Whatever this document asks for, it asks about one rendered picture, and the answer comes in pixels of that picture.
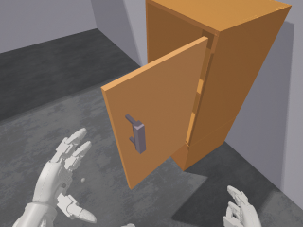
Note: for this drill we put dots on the robot left forearm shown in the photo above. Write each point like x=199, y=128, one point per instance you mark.
x=37, y=214

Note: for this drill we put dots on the robot right hand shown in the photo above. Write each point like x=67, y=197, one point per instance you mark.
x=246, y=214

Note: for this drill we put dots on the handle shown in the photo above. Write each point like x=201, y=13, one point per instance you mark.
x=139, y=139

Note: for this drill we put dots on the robot left hand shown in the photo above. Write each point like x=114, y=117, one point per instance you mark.
x=58, y=171

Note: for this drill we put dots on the cupboard door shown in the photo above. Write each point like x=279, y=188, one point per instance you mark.
x=160, y=95

